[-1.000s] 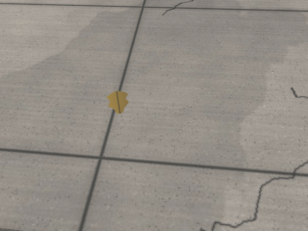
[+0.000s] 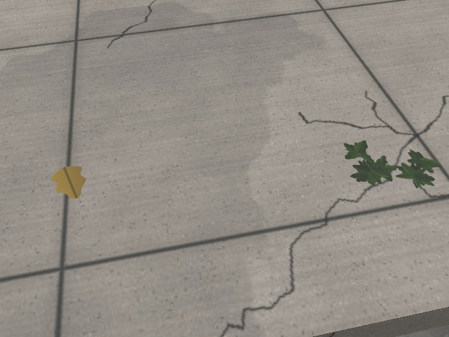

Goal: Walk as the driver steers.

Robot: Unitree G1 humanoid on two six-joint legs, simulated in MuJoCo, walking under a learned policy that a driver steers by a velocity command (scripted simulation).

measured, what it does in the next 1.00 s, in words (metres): stands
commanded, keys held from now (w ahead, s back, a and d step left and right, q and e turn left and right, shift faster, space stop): no key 1.00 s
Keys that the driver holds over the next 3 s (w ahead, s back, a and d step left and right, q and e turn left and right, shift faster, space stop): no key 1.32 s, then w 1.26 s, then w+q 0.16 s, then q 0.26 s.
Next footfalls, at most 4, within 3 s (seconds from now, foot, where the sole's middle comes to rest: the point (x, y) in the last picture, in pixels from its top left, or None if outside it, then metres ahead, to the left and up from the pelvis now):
2.18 right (273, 291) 0.59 -0.10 -0.63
2.80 left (236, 213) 0.87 -0.01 -0.63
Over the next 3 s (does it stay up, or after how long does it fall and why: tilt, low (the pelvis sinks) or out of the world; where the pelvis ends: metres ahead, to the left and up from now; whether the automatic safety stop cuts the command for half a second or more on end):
stays up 0.83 -0.04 0.14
